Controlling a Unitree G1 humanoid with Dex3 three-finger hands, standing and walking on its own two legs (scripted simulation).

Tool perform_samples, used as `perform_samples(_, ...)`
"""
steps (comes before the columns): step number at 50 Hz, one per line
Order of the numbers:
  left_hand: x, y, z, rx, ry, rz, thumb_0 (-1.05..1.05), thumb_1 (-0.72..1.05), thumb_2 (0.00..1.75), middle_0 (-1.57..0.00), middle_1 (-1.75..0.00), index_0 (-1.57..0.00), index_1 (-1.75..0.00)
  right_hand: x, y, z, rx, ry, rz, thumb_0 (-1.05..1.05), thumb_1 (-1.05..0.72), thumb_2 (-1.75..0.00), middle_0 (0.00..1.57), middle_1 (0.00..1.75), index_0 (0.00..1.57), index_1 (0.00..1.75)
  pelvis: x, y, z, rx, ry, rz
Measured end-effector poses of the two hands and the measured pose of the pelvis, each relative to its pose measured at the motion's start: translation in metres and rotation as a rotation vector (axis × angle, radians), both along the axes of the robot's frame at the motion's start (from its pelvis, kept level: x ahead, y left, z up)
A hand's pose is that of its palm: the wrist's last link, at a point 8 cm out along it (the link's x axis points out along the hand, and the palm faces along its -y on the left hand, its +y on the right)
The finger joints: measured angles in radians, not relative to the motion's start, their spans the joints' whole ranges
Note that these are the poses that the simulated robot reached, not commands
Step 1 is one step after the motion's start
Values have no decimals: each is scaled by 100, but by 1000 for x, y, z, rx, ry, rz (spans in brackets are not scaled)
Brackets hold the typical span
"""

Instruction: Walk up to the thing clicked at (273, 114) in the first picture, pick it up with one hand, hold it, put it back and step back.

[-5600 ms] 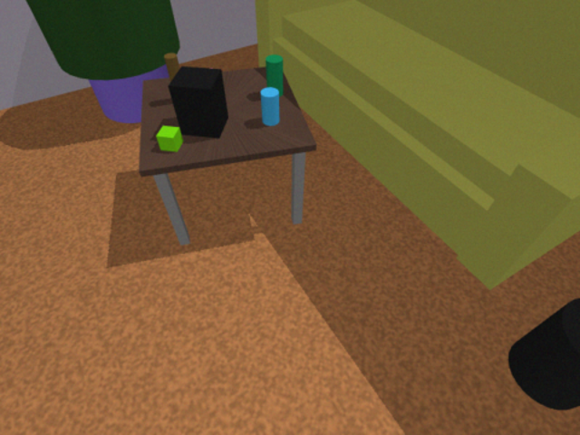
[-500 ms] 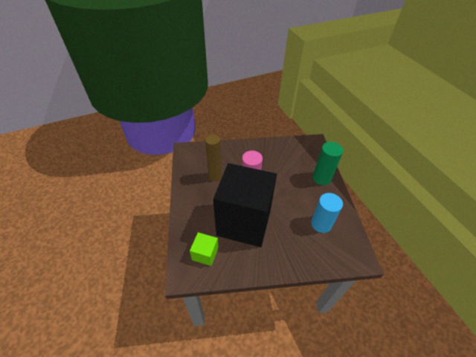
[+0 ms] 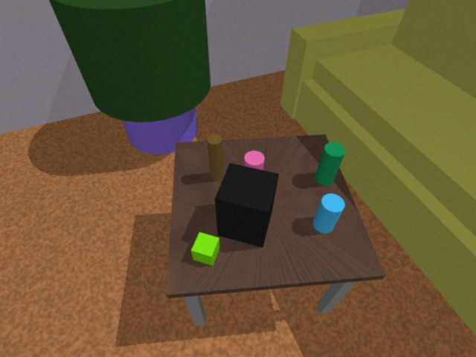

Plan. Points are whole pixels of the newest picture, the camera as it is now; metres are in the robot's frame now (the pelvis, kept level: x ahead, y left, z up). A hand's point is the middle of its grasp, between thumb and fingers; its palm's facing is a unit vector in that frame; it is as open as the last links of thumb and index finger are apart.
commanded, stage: stand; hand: right
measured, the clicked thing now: (327, 214) +0.53 -0.26 -0.26
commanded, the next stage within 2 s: go down in 1.12 s
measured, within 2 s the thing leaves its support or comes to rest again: neither
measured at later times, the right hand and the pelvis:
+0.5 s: hand out of the picture +0.07 -0.25 -0.15, palm faces -0.02 +0.94 -0.34, open 7.4 cm; pelvis +0.00 +0.00 +0.00, yaw +0 degrees
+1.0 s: hand out of the picture +0.07 -0.25 -0.15, palm faces -0.02 +0.94 -0.34, open 7.4 cm; pelvis -0.01 +0.00 +0.00, yaw +0 degrees
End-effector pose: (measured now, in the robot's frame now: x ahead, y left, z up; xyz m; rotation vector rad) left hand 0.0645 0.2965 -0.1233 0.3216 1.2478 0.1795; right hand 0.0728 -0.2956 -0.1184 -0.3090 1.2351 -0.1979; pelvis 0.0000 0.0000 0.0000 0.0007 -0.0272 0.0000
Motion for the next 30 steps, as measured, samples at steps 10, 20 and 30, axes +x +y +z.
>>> perform_samples(10, -1, 0, 0, -1, -5, 3, 0, 91, 90, -20, -30, -21, -30, -1, 0, 0, -1, -2, 0, 1, -90, -90, 20, 30, 20, 30, -1, 0, 0, 0, -5, 1)
perform_samples(20, -3, 2, 0, -2, -7, 2, 0, 91, 90, -20, -30, -21, -30, -3, 1, 1, -3, -3, 4, 1, -90, -90, 20, 30, 20, 30, -2, 1, 0, -1, -5, 4)
perform_samples(30, -5, 3, 0, 0, -4, 5, 0, 91, 90, -20, -30, -21, -30, -6, 2, 0, -4, 2, 4, 1, -90, -90, 20, 30, 20, 30, -3, 2, 0, -1, -6, 5)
